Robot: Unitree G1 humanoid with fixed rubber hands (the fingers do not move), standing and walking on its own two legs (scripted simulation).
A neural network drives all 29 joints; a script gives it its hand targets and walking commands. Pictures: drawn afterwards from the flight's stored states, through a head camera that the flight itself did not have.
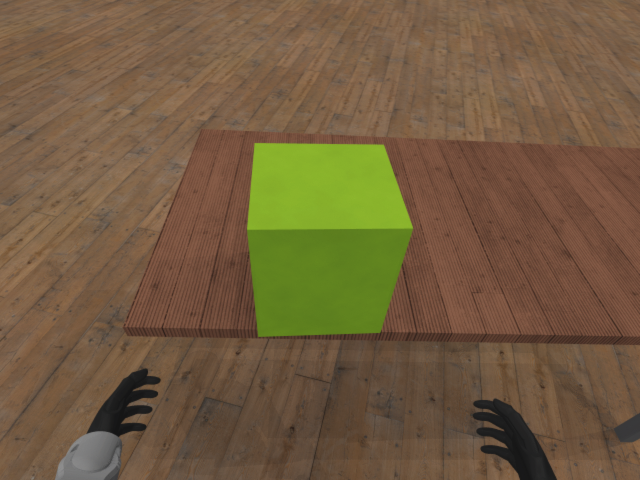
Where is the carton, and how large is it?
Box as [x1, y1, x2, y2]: [247, 143, 412, 336]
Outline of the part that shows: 255,143 247,233 258,336 379,332 412,230 412,226 384,146 371,144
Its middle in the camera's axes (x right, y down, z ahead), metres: +0.00 +0.00 +0.64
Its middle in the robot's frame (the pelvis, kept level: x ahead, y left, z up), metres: +0.47 +0.01 +0.02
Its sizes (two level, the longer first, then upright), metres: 0.210 0.200 0.250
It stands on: a table, 0.66 m high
